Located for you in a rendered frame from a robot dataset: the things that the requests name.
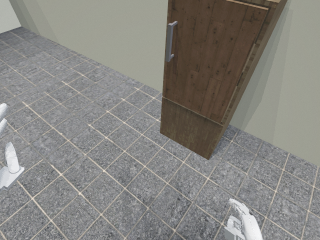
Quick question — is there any right robot hand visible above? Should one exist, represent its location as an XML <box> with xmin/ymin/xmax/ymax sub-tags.
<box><xmin>224</xmin><ymin>198</ymin><xmax>263</xmax><ymax>240</ymax></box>

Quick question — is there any left robot hand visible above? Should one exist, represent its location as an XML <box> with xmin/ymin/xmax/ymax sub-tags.
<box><xmin>0</xmin><ymin>103</ymin><xmax>25</xmax><ymax>193</ymax></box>

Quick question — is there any cupboard door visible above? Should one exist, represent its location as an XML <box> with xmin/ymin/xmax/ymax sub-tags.
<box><xmin>163</xmin><ymin>0</ymin><xmax>269</xmax><ymax>123</ymax></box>

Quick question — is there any handle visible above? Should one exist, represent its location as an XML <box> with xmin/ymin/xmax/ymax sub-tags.
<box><xmin>165</xmin><ymin>21</ymin><xmax>178</xmax><ymax>62</ymax></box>

